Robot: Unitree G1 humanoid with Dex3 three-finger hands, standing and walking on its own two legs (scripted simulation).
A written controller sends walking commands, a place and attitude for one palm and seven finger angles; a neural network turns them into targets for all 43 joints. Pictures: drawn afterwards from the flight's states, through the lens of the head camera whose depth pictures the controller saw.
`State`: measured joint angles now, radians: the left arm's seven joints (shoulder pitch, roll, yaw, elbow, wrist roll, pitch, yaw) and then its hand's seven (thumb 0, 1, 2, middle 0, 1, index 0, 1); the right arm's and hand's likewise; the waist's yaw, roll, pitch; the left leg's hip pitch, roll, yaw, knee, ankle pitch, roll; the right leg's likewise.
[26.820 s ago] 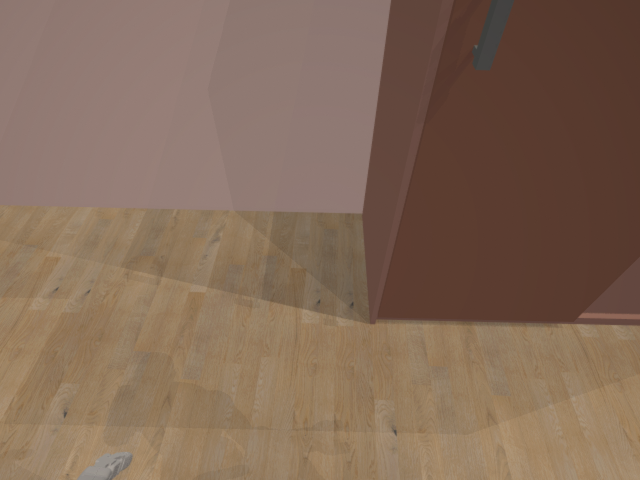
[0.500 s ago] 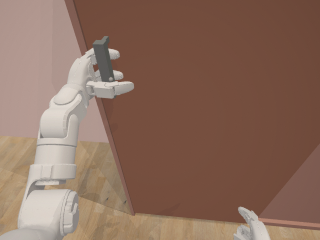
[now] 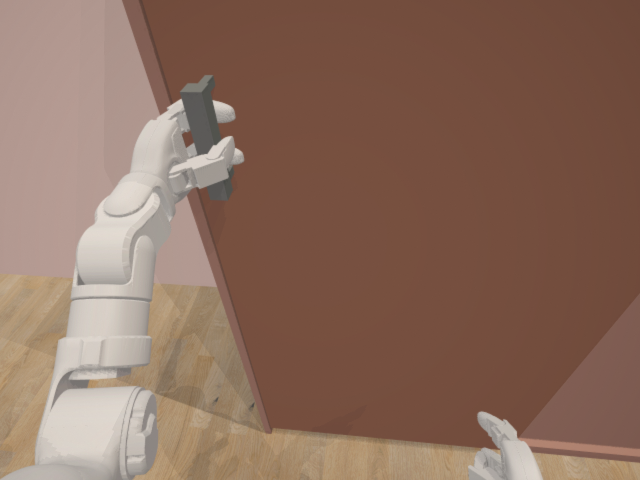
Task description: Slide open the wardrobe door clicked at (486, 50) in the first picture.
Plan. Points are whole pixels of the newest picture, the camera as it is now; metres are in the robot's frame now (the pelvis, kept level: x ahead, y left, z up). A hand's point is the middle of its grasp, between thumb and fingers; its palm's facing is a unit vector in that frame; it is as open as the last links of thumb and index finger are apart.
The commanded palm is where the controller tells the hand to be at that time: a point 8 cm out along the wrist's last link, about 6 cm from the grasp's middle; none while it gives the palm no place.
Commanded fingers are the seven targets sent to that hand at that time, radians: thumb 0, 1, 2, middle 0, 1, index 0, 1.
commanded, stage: grip the handle and tug to test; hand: left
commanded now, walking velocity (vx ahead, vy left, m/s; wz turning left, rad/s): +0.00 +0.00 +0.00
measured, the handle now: (214, 138) +0.43 +0.16 +0.25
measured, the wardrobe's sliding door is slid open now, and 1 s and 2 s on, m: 0.00 0.00 0.00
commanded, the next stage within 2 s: tug the door sideways, standing still in 0.56 s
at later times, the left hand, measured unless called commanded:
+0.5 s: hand (220, 163) +0.38 +0.14 +0.25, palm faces -0.01 -1.00 -0.02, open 6.0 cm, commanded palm +0.33 +0.20 +0.25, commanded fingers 0.00 0.90 0.90 -0.45 -1.40 -0.45 -1.40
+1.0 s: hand (221, 163) +0.38 +0.14 +0.25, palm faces +0.03 -1.00 -0.04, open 6.0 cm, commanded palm +0.35 +0.16 +0.25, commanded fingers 0.00 0.90 0.90 -0.45 -1.40 -0.45 -1.40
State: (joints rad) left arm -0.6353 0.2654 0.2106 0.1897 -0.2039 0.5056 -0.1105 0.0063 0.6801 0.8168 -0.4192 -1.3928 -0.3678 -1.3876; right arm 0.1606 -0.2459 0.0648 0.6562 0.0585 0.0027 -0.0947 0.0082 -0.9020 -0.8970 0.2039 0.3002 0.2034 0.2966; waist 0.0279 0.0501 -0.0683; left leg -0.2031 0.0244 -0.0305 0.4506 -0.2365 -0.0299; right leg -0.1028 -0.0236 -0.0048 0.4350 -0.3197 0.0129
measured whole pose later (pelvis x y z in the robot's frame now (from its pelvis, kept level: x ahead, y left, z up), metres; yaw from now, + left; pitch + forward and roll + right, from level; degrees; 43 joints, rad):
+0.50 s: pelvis +0.01 +0.00 +0.00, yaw -2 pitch +0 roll +1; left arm -0.50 0.27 0.26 0.01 -0.21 0.53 -0.10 -0.01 0.72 0.78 -0.38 -1.40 -0.29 -1.40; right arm 0.15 -0.24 0.07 0.62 0.06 0.03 -0.07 0.01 -0.90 -0.90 0.20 0.30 0.20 0.30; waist 0.01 0.06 -0.08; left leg -0.18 0.03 0.00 0.43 -0.25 -0.03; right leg -0.10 -0.02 0.02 0.43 -0.33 0.01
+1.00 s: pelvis +0.04 +0.00 +0.00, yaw +2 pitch +1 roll +0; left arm -0.48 0.17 0.16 -0.18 -0.19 0.66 -0.06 -0.01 0.70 0.83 -0.40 -1.40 -0.31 -1.39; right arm 0.09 -0.24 0.06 0.64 0.05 0.01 -0.07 0.01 -0.90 -0.90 0.20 0.30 0.20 0.30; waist 0.08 0.07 -0.09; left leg -0.18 0.01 -0.05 0.46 -0.30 -0.02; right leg -0.09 -0.04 -0.06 0.48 -0.35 0.01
